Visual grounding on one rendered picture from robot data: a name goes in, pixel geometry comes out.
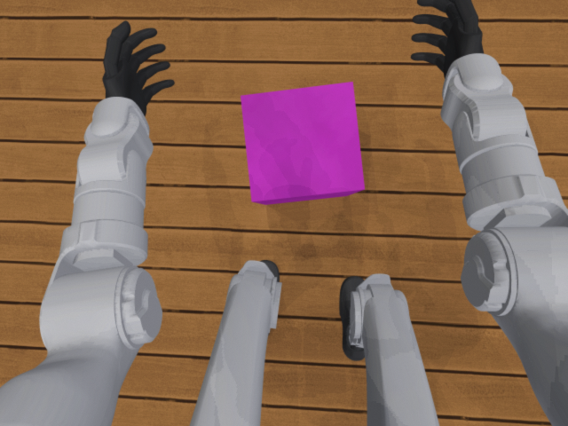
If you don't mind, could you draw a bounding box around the carton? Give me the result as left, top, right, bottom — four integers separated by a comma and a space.
241, 82, 365, 205

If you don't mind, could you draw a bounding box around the robot right forearm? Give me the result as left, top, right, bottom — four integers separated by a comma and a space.
440, 53, 568, 231

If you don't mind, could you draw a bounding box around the robot right hand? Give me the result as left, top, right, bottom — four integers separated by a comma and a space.
411, 0, 484, 78

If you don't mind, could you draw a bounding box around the robot left forearm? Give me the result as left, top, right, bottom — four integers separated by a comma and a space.
39, 97, 154, 349

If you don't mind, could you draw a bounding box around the robot left thigh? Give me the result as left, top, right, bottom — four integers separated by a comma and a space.
190, 270, 282, 426

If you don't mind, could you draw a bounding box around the robot left hand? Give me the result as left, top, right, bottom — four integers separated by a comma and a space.
102, 20, 175, 116

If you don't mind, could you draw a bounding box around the right robot upper arm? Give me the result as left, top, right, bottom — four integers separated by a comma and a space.
461, 226, 568, 426

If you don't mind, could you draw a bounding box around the robot right foot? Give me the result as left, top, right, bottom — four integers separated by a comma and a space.
339, 276, 365, 361

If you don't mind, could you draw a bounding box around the left robot upper arm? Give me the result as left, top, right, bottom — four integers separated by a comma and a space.
0, 265, 162, 426

